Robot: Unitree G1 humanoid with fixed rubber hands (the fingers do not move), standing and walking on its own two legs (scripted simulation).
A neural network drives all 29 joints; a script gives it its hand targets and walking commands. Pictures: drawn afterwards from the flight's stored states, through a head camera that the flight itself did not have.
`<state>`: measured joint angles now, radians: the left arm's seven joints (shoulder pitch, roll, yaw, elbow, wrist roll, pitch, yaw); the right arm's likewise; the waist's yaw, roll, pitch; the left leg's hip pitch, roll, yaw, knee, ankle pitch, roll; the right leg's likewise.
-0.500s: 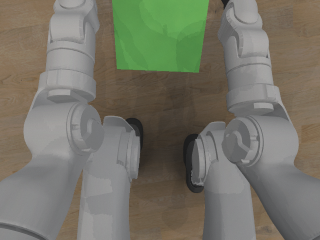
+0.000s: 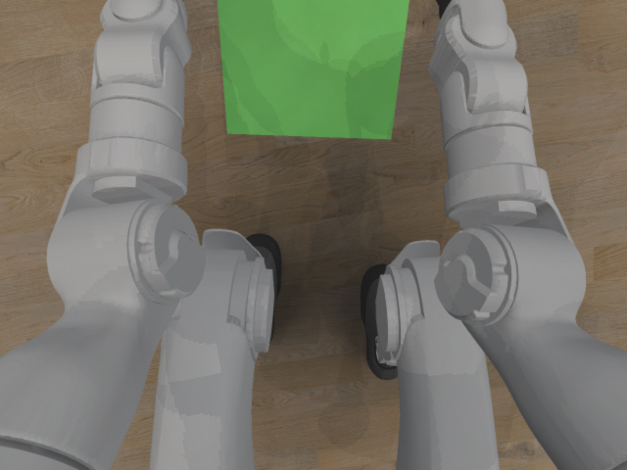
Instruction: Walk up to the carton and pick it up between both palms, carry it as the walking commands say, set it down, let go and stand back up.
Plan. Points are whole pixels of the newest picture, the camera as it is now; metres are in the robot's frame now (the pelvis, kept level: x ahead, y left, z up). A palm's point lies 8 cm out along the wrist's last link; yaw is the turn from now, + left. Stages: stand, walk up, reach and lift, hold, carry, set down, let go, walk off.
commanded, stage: set down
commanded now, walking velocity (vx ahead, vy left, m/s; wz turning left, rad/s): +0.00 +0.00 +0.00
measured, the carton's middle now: out of the picture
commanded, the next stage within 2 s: none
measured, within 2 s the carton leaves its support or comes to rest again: rests again in 1.00 s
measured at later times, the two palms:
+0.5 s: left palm out of the picture +0.55 +0.19 -0.15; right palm out of the picture +0.56 -0.08 -0.15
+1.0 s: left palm out of the picture +0.53 +0.20 -0.18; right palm (448, 14) +0.54 -0.07 -0.18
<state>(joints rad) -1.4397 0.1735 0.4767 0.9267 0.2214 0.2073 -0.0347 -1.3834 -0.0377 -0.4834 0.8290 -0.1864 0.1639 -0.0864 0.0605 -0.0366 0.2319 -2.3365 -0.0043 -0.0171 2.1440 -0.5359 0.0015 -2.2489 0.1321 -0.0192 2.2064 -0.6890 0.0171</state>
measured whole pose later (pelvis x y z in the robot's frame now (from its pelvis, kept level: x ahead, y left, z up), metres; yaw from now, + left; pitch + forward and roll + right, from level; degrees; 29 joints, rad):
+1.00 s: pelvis +0.01 +0.00 +0.00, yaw +0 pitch +42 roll -1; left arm -1.44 0.22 0.46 1.05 0.20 0.15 -0.05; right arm -1.39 -0.07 -0.43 0.93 -0.19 0.13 -0.07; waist 0.06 -0.03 0.27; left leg -2.33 0.00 -0.01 2.16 -0.56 0.00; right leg -2.25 0.14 -0.01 2.23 -0.71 0.02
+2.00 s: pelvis -0.01 +0.01 +0.07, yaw +1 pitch +43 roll -2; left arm -1.32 0.33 0.22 0.99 -0.09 0.13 0.08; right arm -1.31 -0.24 -0.19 0.94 0.09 0.15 -0.15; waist 0.03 -0.02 0.12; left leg -2.17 -0.04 -0.02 1.90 -0.48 0.01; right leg -2.08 0.10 0.00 1.96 -0.63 0.03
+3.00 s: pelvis +0.04 +0.02 +0.30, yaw +3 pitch +43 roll -2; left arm -1.01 0.15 0.39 0.83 0.18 0.10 0.02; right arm -0.98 -0.11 -0.36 0.80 -0.15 0.10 -0.05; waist 0.02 -0.01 -0.03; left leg -1.45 -0.04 -0.04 0.94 -0.23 0.02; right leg -1.38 0.06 0.05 0.97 -0.34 0.02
